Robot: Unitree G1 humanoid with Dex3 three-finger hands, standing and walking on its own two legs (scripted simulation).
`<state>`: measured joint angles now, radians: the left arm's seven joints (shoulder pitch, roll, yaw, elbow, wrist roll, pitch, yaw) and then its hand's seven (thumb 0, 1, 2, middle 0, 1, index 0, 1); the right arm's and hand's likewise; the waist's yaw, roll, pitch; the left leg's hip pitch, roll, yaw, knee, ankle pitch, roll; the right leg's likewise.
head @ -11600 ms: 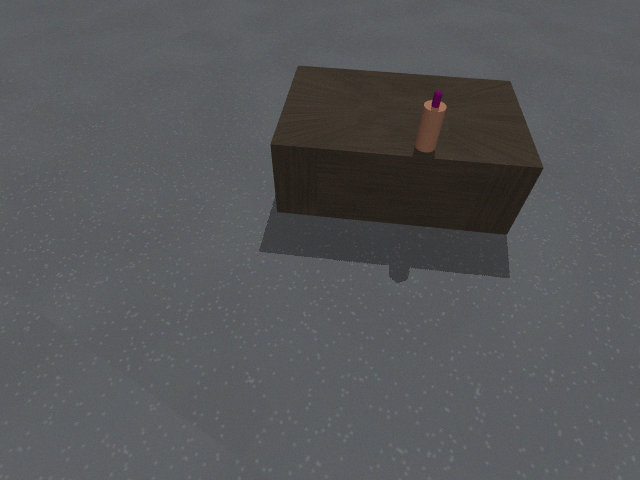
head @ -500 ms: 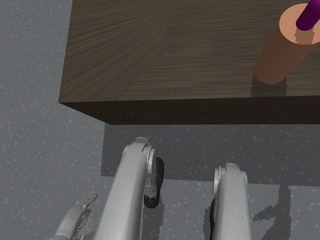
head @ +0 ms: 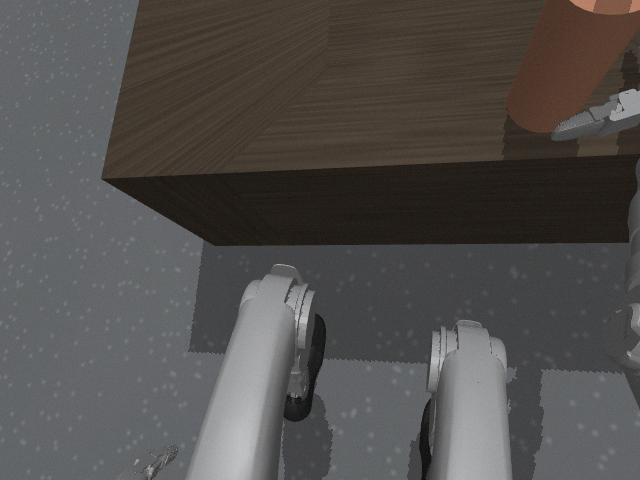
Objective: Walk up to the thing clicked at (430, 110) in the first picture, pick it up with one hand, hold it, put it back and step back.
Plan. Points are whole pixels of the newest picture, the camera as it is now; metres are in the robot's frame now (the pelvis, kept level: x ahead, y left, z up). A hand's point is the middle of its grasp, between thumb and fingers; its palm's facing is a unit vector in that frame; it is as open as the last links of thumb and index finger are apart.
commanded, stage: close in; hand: right
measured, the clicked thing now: (582, 30) +0.58 -0.14 +0.06
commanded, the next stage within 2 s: rest palm in 0.32 s
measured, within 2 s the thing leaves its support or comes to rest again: leaves its support in 1.54 s
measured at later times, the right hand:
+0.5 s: hand (580, 63) +0.58 -0.15 +0.02, palm faces +0.02 +1.00 -0.01, open 17.3 cm
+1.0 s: hand (567, 51) +0.59 -0.14 +0.02, palm faces +0.04 +1.00 -0.03, open 12.0 cm
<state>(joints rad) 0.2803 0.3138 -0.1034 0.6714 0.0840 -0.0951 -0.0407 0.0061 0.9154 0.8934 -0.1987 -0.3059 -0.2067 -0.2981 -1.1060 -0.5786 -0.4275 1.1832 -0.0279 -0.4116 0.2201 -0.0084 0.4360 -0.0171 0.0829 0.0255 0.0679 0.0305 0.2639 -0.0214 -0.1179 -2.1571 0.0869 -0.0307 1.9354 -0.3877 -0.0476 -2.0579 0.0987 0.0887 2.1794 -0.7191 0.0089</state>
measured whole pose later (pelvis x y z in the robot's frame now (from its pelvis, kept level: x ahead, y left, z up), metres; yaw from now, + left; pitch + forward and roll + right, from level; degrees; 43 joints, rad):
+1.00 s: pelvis +0.02 +0.01 +0.01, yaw -3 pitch +37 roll +3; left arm 0.25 0.31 -0.07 0.62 0.08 0.00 -0.06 0.00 0.90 0.91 -0.20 -0.31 -0.20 -0.31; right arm -1.13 -0.45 -0.35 1.17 -0.03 -0.46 0.06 -0.01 0.33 -0.24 0.82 0.50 0.80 0.50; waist 0.24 -0.02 -0.10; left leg -2.14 0.10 -0.06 1.93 -0.43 -0.07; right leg -2.02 0.11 0.06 2.13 -0.75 0.02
